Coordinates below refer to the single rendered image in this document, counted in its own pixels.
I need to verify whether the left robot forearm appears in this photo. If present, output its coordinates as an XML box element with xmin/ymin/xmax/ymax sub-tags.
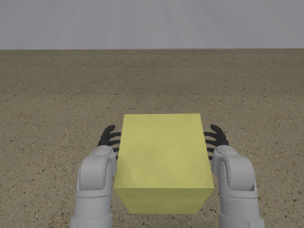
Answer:
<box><xmin>69</xmin><ymin>145</ymin><xmax>117</xmax><ymax>228</ymax></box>

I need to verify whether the right robot forearm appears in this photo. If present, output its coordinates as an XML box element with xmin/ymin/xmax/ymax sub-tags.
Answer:
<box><xmin>211</xmin><ymin>144</ymin><xmax>265</xmax><ymax>228</ymax></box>

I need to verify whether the carton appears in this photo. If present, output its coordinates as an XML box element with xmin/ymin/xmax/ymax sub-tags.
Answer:
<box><xmin>113</xmin><ymin>113</ymin><xmax>215</xmax><ymax>214</ymax></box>

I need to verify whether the left robot hand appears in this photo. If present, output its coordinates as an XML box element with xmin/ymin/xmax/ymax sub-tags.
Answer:
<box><xmin>98</xmin><ymin>124</ymin><xmax>122</xmax><ymax>160</ymax></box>

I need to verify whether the right robot hand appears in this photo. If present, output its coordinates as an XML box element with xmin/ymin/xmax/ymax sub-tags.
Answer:
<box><xmin>203</xmin><ymin>124</ymin><xmax>229</xmax><ymax>161</ymax></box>

